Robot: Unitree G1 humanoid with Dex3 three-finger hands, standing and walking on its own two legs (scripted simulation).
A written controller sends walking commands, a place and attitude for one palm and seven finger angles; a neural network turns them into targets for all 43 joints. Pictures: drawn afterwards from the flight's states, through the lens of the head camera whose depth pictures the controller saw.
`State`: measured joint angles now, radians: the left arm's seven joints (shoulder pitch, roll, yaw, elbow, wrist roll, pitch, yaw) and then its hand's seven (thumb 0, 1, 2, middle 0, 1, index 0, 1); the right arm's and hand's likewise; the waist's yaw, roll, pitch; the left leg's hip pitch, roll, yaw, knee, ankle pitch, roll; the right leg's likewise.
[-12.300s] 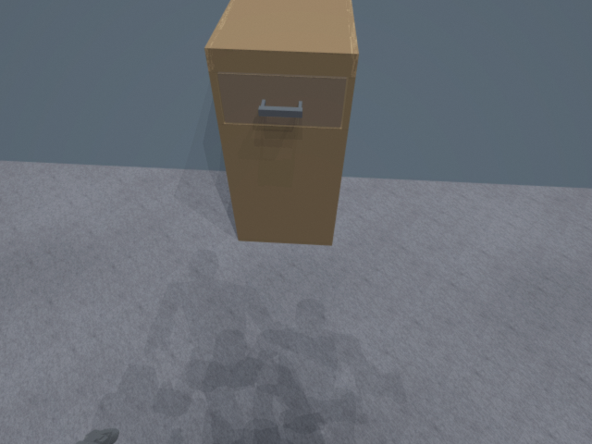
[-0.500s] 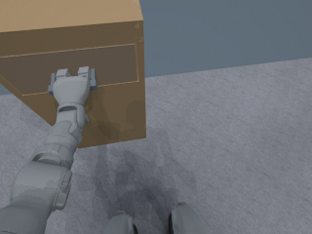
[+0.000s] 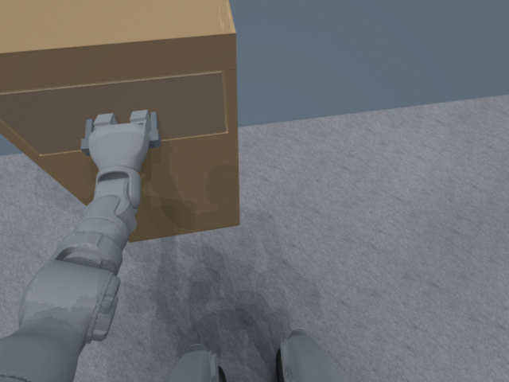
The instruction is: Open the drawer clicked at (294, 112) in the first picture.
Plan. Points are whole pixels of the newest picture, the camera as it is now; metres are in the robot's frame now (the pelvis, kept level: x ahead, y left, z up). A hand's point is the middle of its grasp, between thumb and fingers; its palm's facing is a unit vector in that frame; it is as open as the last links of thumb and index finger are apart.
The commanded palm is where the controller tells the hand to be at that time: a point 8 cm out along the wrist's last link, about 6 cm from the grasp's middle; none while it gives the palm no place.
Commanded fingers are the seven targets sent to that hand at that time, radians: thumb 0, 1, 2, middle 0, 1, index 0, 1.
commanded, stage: pull the drawer open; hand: left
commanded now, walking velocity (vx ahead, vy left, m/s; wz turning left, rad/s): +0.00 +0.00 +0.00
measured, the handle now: (122, 132) +0.54 +0.19 -0.01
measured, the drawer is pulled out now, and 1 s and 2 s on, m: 0.00 0.11 0.22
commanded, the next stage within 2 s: none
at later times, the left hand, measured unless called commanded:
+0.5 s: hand (132, 181) +0.45 +0.18 -0.03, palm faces -0.05 -0.06 -1.00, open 5.3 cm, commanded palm +0.41 +0.17 +0.02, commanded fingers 0.00 0.90 0.90 -0.40 -1.35 -0.40 -1.35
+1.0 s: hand (133, 219) +0.38 +0.17 -0.03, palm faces -0.04 -0.06 -1.00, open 5.4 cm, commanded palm +0.34 +0.16 +0.02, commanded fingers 0.00 0.90 0.90 -0.40 -1.35 -0.40 -1.35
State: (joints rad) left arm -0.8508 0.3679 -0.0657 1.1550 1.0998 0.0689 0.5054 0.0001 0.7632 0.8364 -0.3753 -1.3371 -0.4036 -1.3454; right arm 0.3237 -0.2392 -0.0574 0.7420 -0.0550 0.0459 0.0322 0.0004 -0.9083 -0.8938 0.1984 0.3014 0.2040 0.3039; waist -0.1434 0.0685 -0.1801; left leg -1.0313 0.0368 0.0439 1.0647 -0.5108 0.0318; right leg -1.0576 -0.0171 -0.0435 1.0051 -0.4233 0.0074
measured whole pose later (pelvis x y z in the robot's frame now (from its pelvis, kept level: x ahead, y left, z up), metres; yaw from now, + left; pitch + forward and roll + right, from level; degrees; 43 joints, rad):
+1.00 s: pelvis +0.02 -0.01 +0.02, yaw +0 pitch +20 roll -1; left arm -0.35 0.21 -0.16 0.75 1.12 0.12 0.56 0.01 0.76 0.83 -0.32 -1.35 -0.41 -1.35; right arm 0.23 -0.21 -0.07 0.69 -0.04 0.09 0.03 0.00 -0.91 -0.89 0.20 0.30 0.20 0.30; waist -0.03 0.05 -0.19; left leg -0.79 0.03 0.05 0.94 -0.50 0.02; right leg -0.83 -0.01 -0.03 0.90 -0.42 0.00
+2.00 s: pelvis +0.01 -0.03 +0.02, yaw +0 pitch +16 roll +1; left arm 0.08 0.19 -0.21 0.39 1.14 0.13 0.58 0.03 0.74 0.81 -0.32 -1.35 -0.41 -1.35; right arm 0.14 -0.21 -0.05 0.63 -0.04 0.05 0.01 0.01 -0.91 -0.89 0.20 0.30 0.20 0.30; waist 0.01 0.04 -0.18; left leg -0.72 0.04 0.05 0.95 -0.50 0.00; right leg -0.79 -0.01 -0.03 0.96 -0.44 -0.03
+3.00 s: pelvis +0.01 -0.03 +0.00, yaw -1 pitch +17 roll +2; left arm 0.54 0.21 -0.17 -0.02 1.14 0.02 0.57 0.05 0.72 0.75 -0.27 -1.35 -0.40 -1.34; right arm 0.14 -0.21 -0.01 0.52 -0.07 0.02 0.07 0.01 -0.91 -0.89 0.20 0.30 0.20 0.30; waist 0.03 0.03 -0.20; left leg -0.79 0.05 0.07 1.08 -0.57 -0.01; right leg -0.88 0.00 0.00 1.10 -0.51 -0.04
